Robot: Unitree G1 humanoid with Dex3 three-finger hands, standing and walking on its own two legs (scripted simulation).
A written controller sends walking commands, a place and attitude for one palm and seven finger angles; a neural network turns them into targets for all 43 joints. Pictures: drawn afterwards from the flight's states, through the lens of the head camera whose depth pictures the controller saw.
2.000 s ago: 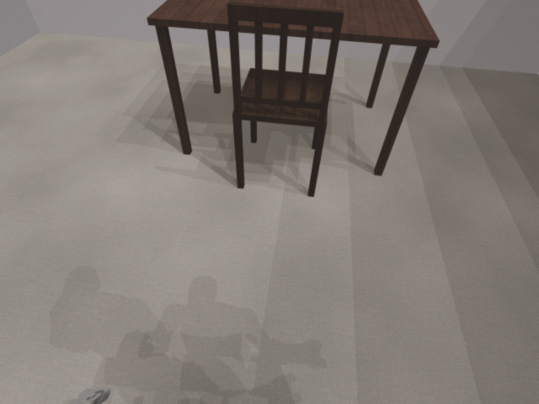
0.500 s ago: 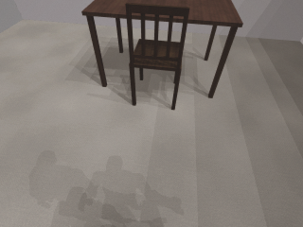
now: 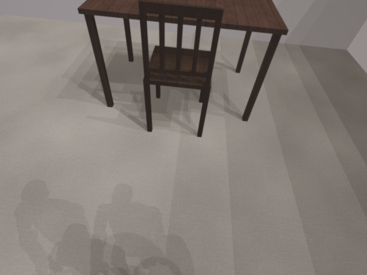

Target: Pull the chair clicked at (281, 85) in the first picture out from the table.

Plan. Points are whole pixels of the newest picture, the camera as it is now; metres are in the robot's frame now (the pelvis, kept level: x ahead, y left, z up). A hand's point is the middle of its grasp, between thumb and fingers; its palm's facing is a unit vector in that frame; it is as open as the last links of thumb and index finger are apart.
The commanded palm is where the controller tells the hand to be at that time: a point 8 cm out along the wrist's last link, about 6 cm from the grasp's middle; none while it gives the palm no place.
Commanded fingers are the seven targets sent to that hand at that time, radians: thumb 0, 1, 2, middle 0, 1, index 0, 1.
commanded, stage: walk to a spot facing it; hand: left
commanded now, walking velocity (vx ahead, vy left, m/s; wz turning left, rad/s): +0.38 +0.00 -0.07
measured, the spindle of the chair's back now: (179, 45) +1.19 +0.05 -0.08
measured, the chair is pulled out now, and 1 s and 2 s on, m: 0.00 0.00 0.00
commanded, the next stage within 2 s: turn to face it in 0.66 s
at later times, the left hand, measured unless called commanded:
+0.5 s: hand (134, 233) +0.26 +0.14 -0.17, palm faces +0.07 -0.98 -0.20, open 7.2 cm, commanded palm none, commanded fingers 0.00 0.90 0.90 -0.20 -0.30 -0.20 -0.30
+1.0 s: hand (124, 191) +0.39 +0.19 -0.18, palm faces +0.18 -0.97 -0.16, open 7.4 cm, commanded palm none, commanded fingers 0.00 0.90 0.90 -0.20 -0.30 -0.20 -0.30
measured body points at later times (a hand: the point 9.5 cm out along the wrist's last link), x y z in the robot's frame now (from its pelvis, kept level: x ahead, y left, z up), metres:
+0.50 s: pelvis +0.22 -0.05 +0.00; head +0.22 -0.05 +0.45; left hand +0.25 +0.19 -0.15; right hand +0.26 -0.29 -0.15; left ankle +0.26 +0.09 -0.66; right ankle +0.22 -0.13 -0.74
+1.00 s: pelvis +0.41 +0.02 +0.01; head +0.41 +0.04 +0.46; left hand +0.38 +0.24 -0.16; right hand +0.47 -0.21 -0.14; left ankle +0.41 +0.09 -0.74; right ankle +0.46 -0.12 -0.67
